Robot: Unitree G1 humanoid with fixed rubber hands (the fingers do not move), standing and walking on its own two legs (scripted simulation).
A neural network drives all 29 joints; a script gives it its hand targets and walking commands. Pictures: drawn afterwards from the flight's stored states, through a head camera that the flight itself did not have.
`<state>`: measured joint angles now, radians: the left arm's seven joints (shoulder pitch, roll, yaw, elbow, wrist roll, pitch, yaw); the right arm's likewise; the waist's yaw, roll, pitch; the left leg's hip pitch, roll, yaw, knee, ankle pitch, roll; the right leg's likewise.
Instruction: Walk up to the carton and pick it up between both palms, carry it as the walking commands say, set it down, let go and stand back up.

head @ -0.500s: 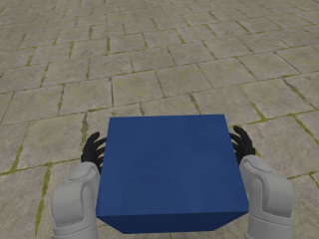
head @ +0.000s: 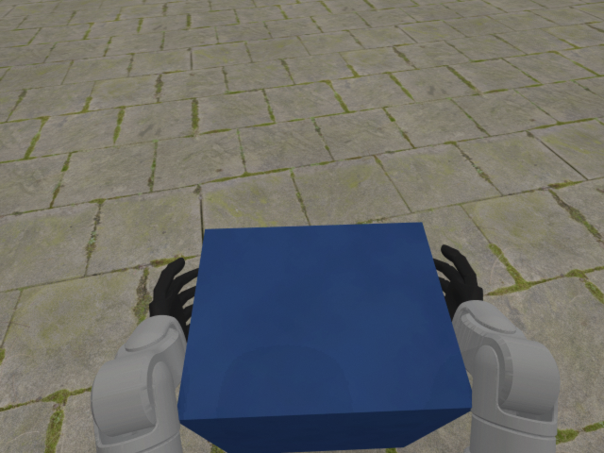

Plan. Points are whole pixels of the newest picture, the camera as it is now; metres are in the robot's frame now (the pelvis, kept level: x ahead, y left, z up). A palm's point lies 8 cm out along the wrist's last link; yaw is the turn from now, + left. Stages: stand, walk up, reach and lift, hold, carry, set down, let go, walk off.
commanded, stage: carry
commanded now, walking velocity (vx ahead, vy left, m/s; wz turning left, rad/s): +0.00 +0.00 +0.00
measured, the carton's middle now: (316, 351) +0.24 +0.01 +0.02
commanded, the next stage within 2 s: none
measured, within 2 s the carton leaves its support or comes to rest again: neither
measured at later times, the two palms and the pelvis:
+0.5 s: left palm (194, 244) +0.37 +0.18 +0.09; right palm (428, 233) +0.39 -0.16 +0.08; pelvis +0.13 +0.00 -0.01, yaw +0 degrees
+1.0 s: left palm (177, 303) +0.28 +0.19 +0.07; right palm (438, 282) +0.30 -0.15 +0.08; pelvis +0.05 +0.01 -0.02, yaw +1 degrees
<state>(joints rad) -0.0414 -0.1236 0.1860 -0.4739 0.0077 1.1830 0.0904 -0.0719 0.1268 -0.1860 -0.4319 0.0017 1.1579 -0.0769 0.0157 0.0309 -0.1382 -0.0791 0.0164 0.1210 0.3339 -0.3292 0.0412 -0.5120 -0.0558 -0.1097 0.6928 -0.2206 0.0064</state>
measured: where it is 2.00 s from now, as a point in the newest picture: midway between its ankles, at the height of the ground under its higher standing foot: outside the picture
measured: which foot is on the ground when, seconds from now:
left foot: down 0.00-0.08, up 0.10-0.20, down 0.22-1.00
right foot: up 0.00-0.04, down 0.06-0.94, up 0.96-1.00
